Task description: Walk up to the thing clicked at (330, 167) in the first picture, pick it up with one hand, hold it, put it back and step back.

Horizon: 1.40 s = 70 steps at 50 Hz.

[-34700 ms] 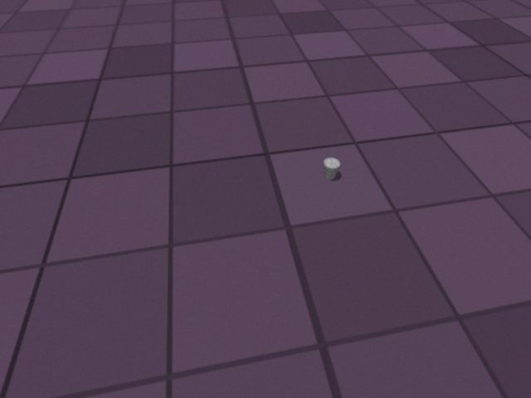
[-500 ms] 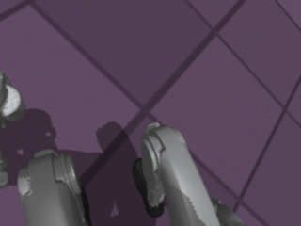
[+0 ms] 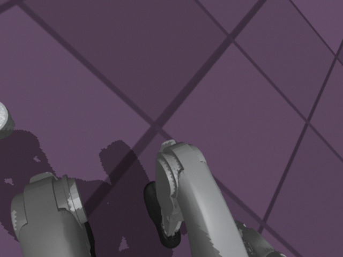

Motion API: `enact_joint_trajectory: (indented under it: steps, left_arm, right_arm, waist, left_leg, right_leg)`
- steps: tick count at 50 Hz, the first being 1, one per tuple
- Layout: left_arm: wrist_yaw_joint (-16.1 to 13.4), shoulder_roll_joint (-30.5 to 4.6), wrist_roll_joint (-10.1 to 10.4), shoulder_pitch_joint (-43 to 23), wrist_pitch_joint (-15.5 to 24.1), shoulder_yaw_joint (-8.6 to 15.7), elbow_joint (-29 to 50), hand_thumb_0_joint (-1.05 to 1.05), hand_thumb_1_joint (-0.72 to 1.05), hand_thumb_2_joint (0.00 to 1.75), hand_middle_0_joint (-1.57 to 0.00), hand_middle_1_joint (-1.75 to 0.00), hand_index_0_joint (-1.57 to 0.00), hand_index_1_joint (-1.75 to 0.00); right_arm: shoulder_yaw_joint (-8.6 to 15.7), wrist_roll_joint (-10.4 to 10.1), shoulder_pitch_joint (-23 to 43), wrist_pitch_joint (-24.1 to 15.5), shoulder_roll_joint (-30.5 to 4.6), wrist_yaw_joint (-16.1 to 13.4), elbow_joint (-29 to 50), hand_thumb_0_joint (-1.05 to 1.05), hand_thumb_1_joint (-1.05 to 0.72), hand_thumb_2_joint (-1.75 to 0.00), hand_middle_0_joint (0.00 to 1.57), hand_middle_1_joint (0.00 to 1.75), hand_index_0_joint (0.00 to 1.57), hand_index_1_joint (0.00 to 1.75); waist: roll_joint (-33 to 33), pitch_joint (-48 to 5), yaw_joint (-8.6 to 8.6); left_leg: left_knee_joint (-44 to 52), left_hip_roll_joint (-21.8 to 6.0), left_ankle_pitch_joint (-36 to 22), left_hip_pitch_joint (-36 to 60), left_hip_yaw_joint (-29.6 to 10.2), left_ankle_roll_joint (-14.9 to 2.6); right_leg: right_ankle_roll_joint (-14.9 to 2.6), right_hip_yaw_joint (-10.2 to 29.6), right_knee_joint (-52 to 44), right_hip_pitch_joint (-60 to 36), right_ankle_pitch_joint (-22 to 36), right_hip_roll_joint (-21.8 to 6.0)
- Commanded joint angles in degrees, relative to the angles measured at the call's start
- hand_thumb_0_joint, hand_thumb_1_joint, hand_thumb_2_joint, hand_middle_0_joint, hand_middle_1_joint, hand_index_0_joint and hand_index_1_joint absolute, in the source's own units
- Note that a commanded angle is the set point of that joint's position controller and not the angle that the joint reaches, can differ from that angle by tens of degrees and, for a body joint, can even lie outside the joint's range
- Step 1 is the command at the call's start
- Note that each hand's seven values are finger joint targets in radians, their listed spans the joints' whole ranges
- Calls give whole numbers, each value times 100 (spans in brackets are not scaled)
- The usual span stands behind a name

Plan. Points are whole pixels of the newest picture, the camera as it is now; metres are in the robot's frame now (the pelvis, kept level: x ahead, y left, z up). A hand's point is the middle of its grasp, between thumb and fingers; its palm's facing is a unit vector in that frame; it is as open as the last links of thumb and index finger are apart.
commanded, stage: open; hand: left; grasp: from above
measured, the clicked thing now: out of the picture +0.45 +0.30 -0.26
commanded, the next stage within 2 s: withdraw in 0.84 s
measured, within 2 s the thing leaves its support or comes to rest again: neither
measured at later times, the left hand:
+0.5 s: hand out of the picture +0.44 +0.31 -0.22, palm faces -0.44 -0.12 -0.89, open 13.0 cm
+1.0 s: hand out of the picture +0.44 +0.31 -0.22, palm faces -0.45 -0.13 -0.88, open 13.4 cm
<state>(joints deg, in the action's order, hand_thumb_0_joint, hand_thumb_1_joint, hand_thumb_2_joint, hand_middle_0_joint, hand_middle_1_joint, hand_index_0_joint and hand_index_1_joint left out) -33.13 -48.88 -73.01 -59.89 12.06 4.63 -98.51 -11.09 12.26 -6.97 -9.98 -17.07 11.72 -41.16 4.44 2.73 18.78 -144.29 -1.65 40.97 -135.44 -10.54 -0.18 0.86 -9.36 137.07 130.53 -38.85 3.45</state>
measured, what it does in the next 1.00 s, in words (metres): stands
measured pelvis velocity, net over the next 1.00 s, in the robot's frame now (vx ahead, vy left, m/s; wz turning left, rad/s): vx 0.00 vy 0.00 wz -0.01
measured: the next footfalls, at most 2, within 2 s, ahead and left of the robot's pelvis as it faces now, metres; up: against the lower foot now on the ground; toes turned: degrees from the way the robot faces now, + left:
none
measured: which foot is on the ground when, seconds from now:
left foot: down 0.00-1.00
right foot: down 0.00-1.00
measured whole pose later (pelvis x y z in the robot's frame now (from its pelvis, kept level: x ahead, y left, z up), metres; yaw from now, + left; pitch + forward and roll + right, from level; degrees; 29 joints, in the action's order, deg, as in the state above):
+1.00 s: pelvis +0.00 +0.00 +0.00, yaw -1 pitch +30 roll -11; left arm -32.6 -50.0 -71.9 -59.0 11.5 5.0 -96.9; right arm -12.4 12.5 -6.5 -10.6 -17.9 13.0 -40.0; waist 4.9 4.0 19.4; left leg -144.2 -1.9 40.8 -135.0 -11.3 -0.2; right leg 1.1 -10.0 136.3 130.0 -38.2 3.9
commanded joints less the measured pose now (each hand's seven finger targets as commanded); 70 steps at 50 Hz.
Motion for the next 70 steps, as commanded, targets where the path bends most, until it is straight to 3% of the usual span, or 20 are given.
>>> enact_joint_trajectory:
  steps: [1,6,11,14,28,29,30,33,34,37,42,44,48,50,54,58,62,64,67,70]
  left_arm:
    - [-207,-1235,64,-1593,-20,95,645,0,-11,105,-23,-119,-27,-115]
    - [-234,-1102,107,-1538,-30,9,529,0,-42,108,-10,-120,-13,-117]
    - [-268,-1406,129,-1517,-27,167,853,0,-45,112,-10,-120,-12,-118]
    - [-309,-1188,110,-1556,-61,79,767,0,-44,111,-10,-120,-12,-118]
    - [-158,-1201,167,-1508,-171,59,916,0,-46,99,-7,-113,-10,-110]
    - [-186,-1456,153,-1418,-182,298,845,0,-47,100,-7,-113,-9,-110]
    - [-146,-1211,145,-1434,-183,101,771,0,-45,99,-7,-113,-10,-110]
    - [-143,-1347,211,-1403,-143,258,869,0,-45,99,-7,-114,-10,-111]
    - [-91,-1186,185,-1466,-147,85,820,0,-46,100,-7,-114,-10,-111]
    - [-141,-1347,223,-1404,-110,190,1035,0,-44,100,-8,-115,-11,-112]
    - [-105,-1153,137,-1430,-105,48,718,0,-45,102,-8,-113,-10,-110]
    - [-146,-1451,171,-1511,-91,266,928,0,-45,100,-7,-112,-10,-110]
    - [-130,-1094,182,-1447,-68,-44,712,0,-52,97,-6,-107,-8,-104]
    - [-153,-1518,143,-1380,-43,247,739,0,-52,98,-6,-104,-8,-102]
    - [-121,-1461,92,-1629,-68,184,1466,0,-54,99,-6,-104,-7,-103]
    - [-91,-1643,226,-1075,-224,570,2735,0,-55,100,-6,-102,-7,-102]
    - [224,-1237,481,-778,-636,458,3470,0,-57,101,-6,-100,-6,-100]
    - [532,-933,560,-1030,-842,210,3521,0,-58,102,-7,-100,-6,-101]
    - [1097,-521,866,-826,-1058,-46,3429,0,-58,102,-7,-100,-6,-101]
    - [1818,214,1149,-722,-1039,-635,3249,0,-57,103,-7,-102,-6,-103]
  right_arm:
    - [429,-7,-1166,-65,-1704,-24,5,0,-89,-89,20,30,20,30]
    - [385,14,-1200,-86,-1670,5,-9,0,-89,-90,20,30,20,30]
    - [393,0,-1143,-144,-1716,39,19,0,-90,-90,20,30,20,30]
    - [366,45,-1132,-147,-1701,83,-4,0,-89,-90,20,30,20,30]
    - [395,-25,-1101,-157,-1738,127,78,0,-89,-90,20,30,20,30]
    - [419,-2,-1186,-135,-1820,108,46,0,-89,-90,20,30,20,30]
    - [375,-7,-1139,-157,-1756,134,111,0,-89,-90,20,30,20,30]
    - [407,11,-1220,-152,-1779,137,81,0,-89,-90,20,30,20,30]
    - [368,-1,-1125,-165,-1728,152,129,0,-90,-90,20,30,20,30]
    - [378,-17,-1087,-123,-1751,114,101,0,-89,-90,20,30,20,30]
    - [383,-17,-1105,-89,-1763,116,129,0,-89,-90,20,30,20,30]
    - [396,-6,-1169,-73,-1817,79,89,0,-89,-90,20,30,20,30]
    - [321,-21,-1095,-101,-1710,93,91,0,-90,-90,20,30,20,30]
    - [386,-32,-1098,-88,-1836,52,106,0,-90,-90,20,30,20,30]
    - [428,-30,-995,-125,-1735,90,184,0,-91,-90,20,30,20,30]
    - [674,-147,-1156,-36,-1655,135,116,0,-91,-90,20,30,20,30]
    - [1032,-418,-1105,232,-1553,135,163,0,-91,-91,20,30,20,30]
    - [1154,-535,-1291,388,-1486,89,38,0,-91,-91,20,30,20,30]
    - [1290,-636,-1441,604,-1386,4,46,0,-91,-91,20,30,20,30]
    - [1355,-737,-1478,731,-1310,-116,77,0,-91,-91,20,30,20,30]
  waist:
    - [-2208,-3566,151]
    - [-2188,-3474,235]
    - [-2500,-3733,53]
    - [-2551,-3639,231]
    - [-2615,-3622,133]
    - [-2506,-3684,144]
    - [-2468,-3528,211]
    - [-2491,-3615,171]
    - [-2443,-3580,224]
    - [-2758,-3896,58]
    - [-2286,-3408,245]
    - [-2374,-3605,167]
    - [-2427,-3436,209]
    - [-2432,-3476,134]
    - [-2830,-3871,47]
    - [-3497,-4907,-502]
    - [-3562,-5304,-769]
    - [-3045,-5060,-598]
    - [-2399,-4804,-606]
    - [-1587,-4220,-377]
  left_leg:
    - [1367,13,-1070,2548,454,-146]
    - [1345,-1,-1094,2505,435,-145]
    - [1436,-23,-1183,2821,377,-86]
    - [1418,-37,-1217,2835,352,-67]
    - [1480,-31,-1236,2816,360,-71]
    - [1431,-32,-1403,2843,345,-75]
    - [1381,-22,-1343,2734,371,-88]
    - [1429,-21,-1373,2753,398,-96]
    - [1361,-28,-1321,2736,405,-106]
    - [1501,-25,-1387,3006,353,-43]
    - [1366,-21,-1112,2514,390,-131]
    - [1407,-18,-1206,2635,397,-125]
    - [1443,-32,-1146,2604,361,-101]
    - [1455,-21,-1063,2628,351,-94]
    - [1481,-36,-1151,3053,372,-51]
    - [1678,-4,-1716,3575,535,9]
    - [2067,30,-1755,3835,619,16]
    - [2195,31,-1622,3694,640,-67]
    - [2453,85,-1407,3520,688,-131]
    - [2605,115,-927,3103,672,-219]
  right_leg:
    - [-217,-350,-1377,-2159,1363,234]
    - [-206,-351,-1364,-2213,1417,244]
    - [-249,-391,-1292,-2225,1439,240]
    - [-247,-454,-1227,-2129,1525,248]
    - [-274,-400,-1263,-2097,1487,258]
    - [-251,-453,-1264,-2156,1652,231]
    - [-255,-419,-1245,-2149,1609,241]
    - [-235,-412,-1322,-2278,1642,250]
    - [-235,-384,-1300,-2264,1625,254]
    - [-277,-436,-1254,-2250,1612,237]
    - [-238,-397,-1337,-2119,1454,257]
    - [-221,-400,-1404,-2268,1526,250]
    - [-259,-407,-1309,-2134,1439,277]
    - [-271,-435,-1305,-2076,1321,240]
    - [-286,-405,-1242,-2081,1430,233]
    - [-328,-267,-1273,-2405,1838,203]
    - [-383,-135,-1432,-2159,1816,135]
    - [-348,-50,-1741,-2223,1758,160]
    - [-338,73,-2124,-2512,1504,151]
    - [-335,174,-2494,-2610,1053,161]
